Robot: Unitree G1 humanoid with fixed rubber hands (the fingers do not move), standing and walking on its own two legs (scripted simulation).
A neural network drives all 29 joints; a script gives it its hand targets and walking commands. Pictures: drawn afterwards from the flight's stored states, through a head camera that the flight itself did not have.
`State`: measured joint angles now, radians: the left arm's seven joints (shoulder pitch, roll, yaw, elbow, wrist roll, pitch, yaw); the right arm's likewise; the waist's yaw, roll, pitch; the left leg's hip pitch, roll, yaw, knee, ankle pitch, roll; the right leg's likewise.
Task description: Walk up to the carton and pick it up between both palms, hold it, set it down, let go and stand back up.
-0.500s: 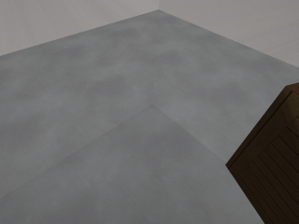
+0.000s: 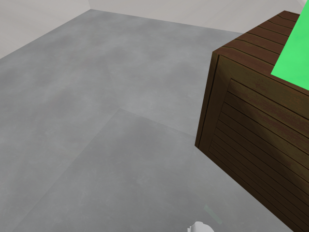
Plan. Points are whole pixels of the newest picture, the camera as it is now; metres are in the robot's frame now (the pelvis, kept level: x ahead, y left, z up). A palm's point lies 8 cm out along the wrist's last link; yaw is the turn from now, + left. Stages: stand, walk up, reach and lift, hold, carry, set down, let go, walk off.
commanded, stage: walk up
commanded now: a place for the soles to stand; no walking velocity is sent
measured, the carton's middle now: out of the picture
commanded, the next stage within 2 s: none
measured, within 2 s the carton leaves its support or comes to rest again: neither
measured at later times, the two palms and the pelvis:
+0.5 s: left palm (112, 177) +0.31 +0.15 -0.08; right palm out of the picture +0.02 -0.32 -0.06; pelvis +0.09 -0.06 +0.03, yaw -24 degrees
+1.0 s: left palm (154, 154) +0.38 +0.02 -0.08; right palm out of the picture +0.19 -0.45 -0.09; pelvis +0.22 -0.19 +0.02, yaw -38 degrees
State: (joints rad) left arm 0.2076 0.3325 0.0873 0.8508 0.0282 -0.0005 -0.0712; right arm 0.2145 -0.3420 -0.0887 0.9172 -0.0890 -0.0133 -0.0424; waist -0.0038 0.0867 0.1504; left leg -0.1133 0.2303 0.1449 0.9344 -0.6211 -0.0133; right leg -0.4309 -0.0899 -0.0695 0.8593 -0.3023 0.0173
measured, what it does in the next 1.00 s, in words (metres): walks ahead, turning right: left foot, then right foot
